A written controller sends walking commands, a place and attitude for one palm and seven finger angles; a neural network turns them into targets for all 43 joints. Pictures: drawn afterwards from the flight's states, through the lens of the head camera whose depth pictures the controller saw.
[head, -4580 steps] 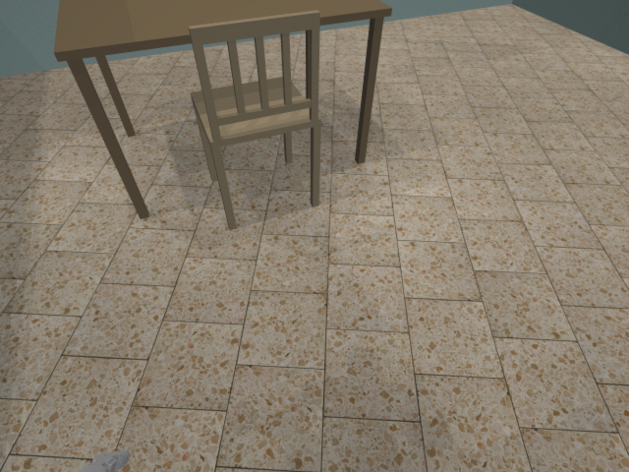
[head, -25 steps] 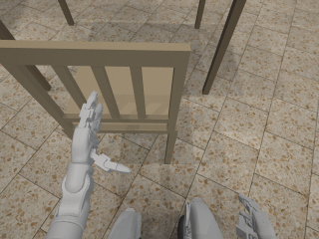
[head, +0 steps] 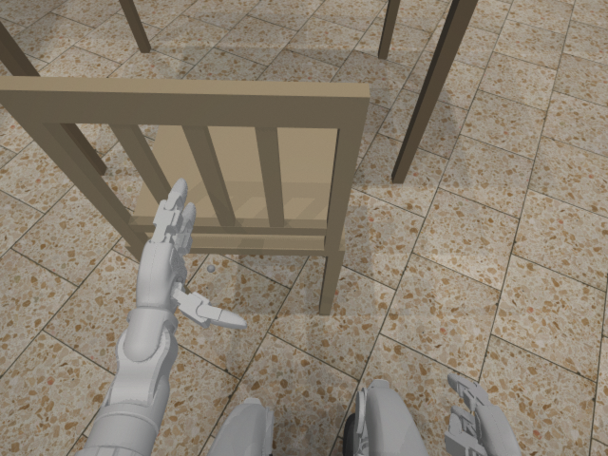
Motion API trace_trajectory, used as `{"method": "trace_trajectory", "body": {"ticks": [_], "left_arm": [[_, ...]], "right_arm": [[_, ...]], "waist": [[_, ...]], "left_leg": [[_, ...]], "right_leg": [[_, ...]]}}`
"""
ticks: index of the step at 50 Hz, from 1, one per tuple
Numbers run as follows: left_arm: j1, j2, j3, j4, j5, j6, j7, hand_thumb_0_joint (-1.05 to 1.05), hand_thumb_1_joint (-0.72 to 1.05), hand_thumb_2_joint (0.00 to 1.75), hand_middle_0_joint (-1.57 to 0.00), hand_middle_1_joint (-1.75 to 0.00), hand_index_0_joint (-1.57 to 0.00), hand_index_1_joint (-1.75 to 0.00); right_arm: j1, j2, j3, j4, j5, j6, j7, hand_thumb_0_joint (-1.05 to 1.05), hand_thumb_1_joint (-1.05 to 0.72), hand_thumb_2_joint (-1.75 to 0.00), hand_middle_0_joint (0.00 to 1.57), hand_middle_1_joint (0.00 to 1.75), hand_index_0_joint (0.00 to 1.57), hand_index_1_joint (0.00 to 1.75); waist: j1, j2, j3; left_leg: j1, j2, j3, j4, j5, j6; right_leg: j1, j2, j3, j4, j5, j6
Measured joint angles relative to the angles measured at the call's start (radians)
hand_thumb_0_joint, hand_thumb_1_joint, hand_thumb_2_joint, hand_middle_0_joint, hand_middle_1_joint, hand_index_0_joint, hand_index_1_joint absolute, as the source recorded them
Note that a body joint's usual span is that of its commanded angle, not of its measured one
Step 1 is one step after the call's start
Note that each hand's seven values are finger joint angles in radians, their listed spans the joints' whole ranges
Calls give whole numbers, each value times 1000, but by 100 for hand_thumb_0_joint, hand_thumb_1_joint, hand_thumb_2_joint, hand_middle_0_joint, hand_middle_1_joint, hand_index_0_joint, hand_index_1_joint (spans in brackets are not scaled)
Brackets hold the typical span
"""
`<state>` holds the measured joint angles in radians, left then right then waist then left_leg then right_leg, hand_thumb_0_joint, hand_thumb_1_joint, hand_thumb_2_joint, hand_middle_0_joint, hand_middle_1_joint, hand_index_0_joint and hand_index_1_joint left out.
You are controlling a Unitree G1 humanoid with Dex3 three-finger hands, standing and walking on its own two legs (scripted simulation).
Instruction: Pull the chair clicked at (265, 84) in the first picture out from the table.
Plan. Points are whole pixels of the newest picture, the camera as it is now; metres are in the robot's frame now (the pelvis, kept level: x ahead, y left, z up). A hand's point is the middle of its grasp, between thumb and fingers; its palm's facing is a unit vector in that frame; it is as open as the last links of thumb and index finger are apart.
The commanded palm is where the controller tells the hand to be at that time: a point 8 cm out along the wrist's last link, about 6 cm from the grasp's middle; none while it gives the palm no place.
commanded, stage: aim the fingers beside a spindle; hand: left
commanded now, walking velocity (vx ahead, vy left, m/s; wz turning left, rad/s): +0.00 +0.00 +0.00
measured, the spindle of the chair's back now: (213, 180) +0.49 +0.15 +0.01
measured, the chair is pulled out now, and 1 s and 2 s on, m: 0.29 0.29 0.29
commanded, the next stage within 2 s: push the fingers through the gap in 1.88 s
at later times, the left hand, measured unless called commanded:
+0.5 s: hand (220, 269) +0.34 +0.12 +0.03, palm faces -0.03 -1.00 -0.03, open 16.9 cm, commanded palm +0.32 +0.17 +0.03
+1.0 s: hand (226, 271) +0.34 +0.11 +0.02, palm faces -0.05 -1.00 -0.03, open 16.9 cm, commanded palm +0.32 +0.16 +0.02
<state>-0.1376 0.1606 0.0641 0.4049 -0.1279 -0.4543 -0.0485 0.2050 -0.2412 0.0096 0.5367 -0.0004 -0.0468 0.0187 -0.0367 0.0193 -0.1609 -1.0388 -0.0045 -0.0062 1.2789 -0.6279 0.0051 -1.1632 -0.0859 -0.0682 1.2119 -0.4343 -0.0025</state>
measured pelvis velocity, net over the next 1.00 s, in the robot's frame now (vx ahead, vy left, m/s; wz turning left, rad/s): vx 0.00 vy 0.00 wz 0.01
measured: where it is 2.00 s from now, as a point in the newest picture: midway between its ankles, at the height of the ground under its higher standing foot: outside the picture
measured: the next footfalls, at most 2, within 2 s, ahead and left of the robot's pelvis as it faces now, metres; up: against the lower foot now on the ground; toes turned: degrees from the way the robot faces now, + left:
none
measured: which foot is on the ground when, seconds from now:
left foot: down 0.00-1.00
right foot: down 0.00-1.00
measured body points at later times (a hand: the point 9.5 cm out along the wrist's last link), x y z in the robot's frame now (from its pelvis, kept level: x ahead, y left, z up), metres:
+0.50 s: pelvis +0.00 +0.00 +0.00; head +0.12 -0.01 +0.44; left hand +0.33 +0.17 +0.03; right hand +0.16 -0.25 -0.11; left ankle -0.01 +0.12 -0.62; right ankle +0.07 -0.13 -0.62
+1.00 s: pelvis +0.00 +0.00 +0.00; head +0.12 -0.01 +0.44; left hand +0.34 +0.17 +0.02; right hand +0.16 -0.25 -0.11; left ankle -0.01 +0.12 -0.62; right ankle +0.07 -0.13 -0.62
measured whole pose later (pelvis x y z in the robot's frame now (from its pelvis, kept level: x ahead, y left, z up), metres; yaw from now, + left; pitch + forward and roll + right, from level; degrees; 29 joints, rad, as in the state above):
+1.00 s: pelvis +0.00 +0.00 +0.00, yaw +0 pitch +22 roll +0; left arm -0.13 0.14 0.02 0.40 -0.12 -0.45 -0.05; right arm 0.21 -0.25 0.00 0.54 0.00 -0.05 0.02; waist -0.03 0.02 -0.16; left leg -1.03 -0.01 -0.01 1.27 -0.63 0.00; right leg -1.16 -0.09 -0.07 1.21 -0.44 -0.01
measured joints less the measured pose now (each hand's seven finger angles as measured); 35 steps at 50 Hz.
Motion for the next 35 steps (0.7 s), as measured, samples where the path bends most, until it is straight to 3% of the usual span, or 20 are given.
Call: {"method": "trace_trajectory", "body": {"ticks": [4,9,14,18,22,28,35], "left_arm": [[40,-14,-34,-33,-13,10,-15,-1,-50,30,-6,-8,-6,-8],[57,-31,-66,-102,12,-36,21,-1,-50,30,-6,-8,-6,-8],[-17,-21,-31,-16,38,-30,40,-1,-50,30,-7,-8,-6,-8],[-25,-10,-8,24,21,10,20,-1,-50,30,-7,-8,-6,-8],[40,-15,-22,-55,-2,-1,12,-1,-49,30,-6,-8,-6,-8],[36,-25,-47,-75,17,-43,29,-1,-50,30,-6,-8,-6,-8],[-7,-24,-33,8,23,3,13,-1,-50,30,-6,-8,-6,-8]], "right_arm": [[8,-5,-7,-4,0,-9,-7,1,-90,-90,20,30,20,30],[6,-7,-15,5,-10,-20,-10,1,-90,-90,20,30,20,30],[-4,-4,-5,10,-8,-6,-4,1,-90,-90,20,30,20,30],[-6,-2,-4,-5,-4,2,-1,1,-90,-90,20,30,20,30],[3,-1,-13,-13,-5,-4,-5,1,-90,-90,20,30,20,30],[6,-6,-10,10,-8,-11,-7,1,-90,-90,20,30,20,30],[-9,-4,-7,-4,-5,-2,-3,1,-90,-90,20,30,20,30]], "waist": [[-3,5,6],[-5,6,9],[-8,-4,1],[-12,-3,3],[-9,4,11],[2,6,4],[-9,-2,3]], "left_leg": [[-1,-1,-4,-2,1,1],[7,-3,-5,-3,0,1],[1,-3,-1,2,-2,-1],[-9,1,1,4,-3,-3],[0,3,1,-5,-2,-3],[12,-2,-6,-12,0,-4],[-7,1,-4,3,-5,-7]], "right_leg": [[3,-1,-4,-5,1,1],[11,-3,-4,-5,-2,2],[-1,-2,1,6,-5,0],[-13,2,2,8,-4,-3],[-3,4,2,-2,-2,-3],[12,-2,-5,-5,-7,-2],[-11,1,-2,11,-10,-7]]}}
